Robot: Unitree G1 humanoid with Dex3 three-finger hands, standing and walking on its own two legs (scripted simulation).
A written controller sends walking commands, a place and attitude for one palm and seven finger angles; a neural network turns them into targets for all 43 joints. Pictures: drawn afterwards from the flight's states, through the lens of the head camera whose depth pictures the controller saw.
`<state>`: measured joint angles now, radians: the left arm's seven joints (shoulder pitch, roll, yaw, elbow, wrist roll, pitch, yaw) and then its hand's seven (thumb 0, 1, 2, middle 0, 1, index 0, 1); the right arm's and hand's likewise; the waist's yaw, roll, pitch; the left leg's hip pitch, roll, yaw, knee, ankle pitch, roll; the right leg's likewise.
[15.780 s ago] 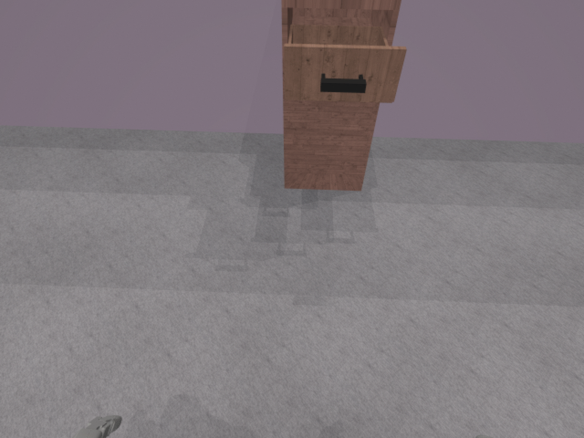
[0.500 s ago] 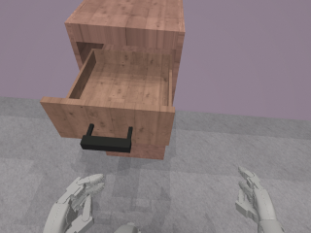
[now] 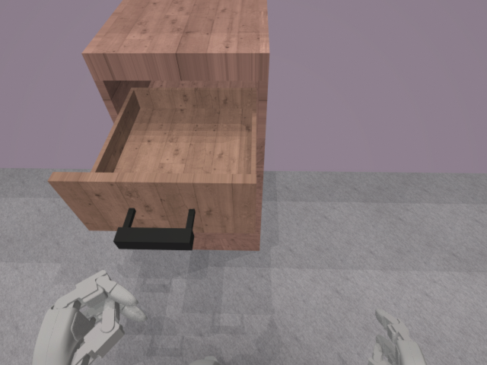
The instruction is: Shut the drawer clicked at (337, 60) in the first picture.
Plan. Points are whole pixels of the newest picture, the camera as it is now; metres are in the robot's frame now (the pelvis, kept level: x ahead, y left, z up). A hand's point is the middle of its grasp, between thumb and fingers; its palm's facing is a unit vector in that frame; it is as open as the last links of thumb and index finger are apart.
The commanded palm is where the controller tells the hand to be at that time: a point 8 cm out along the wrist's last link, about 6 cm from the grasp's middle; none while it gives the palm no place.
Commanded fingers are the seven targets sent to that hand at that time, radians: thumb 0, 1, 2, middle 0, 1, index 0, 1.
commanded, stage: raise the hand and make a fist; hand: left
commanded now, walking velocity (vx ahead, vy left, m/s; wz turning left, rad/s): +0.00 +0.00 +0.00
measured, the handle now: (158, 226) +0.34 +0.17 +0.03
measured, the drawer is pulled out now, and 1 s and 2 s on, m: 0.29 0.29 0.29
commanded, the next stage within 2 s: bring the fist close to the handle in 0.96 s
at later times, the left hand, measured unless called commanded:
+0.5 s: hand (131, 337) +0.15 +0.13 +0.12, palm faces -0.03 -1.00 +0.00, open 3.2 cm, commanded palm +0.11 +0.19 +0.13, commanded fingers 0.00 0.90 0.90 -1.40 -1.60 -1.40 -1.60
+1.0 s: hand (133, 322) +0.16 +0.13 +0.13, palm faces +0.02 -1.00 -0.02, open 3.3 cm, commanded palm +0.12 +0.19 +0.13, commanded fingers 0.00 0.90 0.90 -1.40 -1.60 -1.40 -1.60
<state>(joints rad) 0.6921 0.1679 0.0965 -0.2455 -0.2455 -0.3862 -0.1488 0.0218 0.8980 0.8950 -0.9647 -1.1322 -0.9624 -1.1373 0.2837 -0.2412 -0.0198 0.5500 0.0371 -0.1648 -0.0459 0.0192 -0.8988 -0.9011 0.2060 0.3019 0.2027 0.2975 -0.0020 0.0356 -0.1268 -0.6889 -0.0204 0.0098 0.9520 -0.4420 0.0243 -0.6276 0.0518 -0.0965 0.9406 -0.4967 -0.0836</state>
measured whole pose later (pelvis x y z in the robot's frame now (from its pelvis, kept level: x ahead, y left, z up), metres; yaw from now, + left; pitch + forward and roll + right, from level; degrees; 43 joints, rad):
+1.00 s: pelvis +0.01 +0.02 +0.01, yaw +0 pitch +6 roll -1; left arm 0.80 0.15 -0.12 -0.55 -0.14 -0.22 -0.03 0.02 0.90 0.90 -1.40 -1.60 -1.40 -1.60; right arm 0.29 -0.23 0.03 0.42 0.04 -0.16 0.00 0.02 -0.90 -0.90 0.20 0.30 0.20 0.30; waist 0.01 0.07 -0.13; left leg -0.57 -0.04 0.02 0.90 -0.44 0.05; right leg -0.50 0.04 -0.08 0.87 -0.49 -0.06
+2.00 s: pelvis +0.00 +0.02 -0.02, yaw +0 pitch +15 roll -1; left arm 0.44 0.13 -0.08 -0.12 -0.12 -0.39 -0.02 0.02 0.90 0.90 -1.40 -1.60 -1.40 -1.60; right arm 0.23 -0.23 0.02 0.47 0.00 -0.12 0.00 0.02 -0.90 -0.90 0.21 0.30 0.20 0.30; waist -0.02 0.04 -0.16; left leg -0.85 -0.03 0.02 1.08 -0.50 0.05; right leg -0.78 0.04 -0.09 1.07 -0.55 -0.07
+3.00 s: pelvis +0.00 +0.01 -0.02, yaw +0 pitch +16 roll -1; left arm 0.21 0.16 -0.06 0.05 -0.12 -0.37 0.02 0.01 0.82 0.90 -1.40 -1.60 -1.40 -1.60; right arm 0.23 -0.24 0.04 0.50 0.00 -0.04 -0.01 0.02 -0.90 -0.90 0.21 0.30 0.20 0.30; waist -0.03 0.04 -0.15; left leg -0.88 -0.03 0.01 1.10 -0.50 0.04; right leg -0.81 0.04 -0.10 1.08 -0.55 -0.07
